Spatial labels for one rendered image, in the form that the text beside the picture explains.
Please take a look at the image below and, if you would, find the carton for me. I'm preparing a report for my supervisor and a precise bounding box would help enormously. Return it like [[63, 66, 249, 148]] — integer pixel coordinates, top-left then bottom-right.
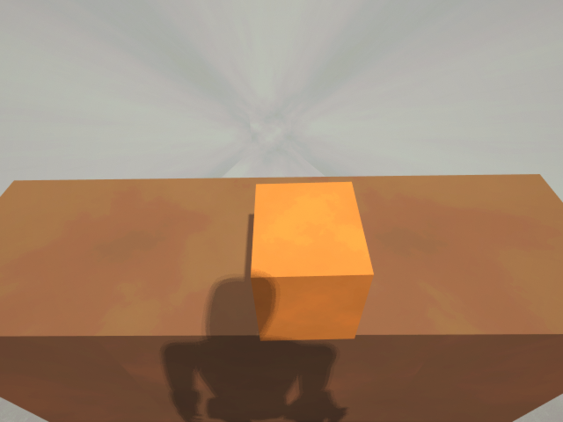
[[251, 182, 374, 341]]

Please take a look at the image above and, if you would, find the pedestal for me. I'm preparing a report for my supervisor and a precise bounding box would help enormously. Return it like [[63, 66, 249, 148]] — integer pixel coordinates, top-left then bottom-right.
[[0, 174, 563, 422]]

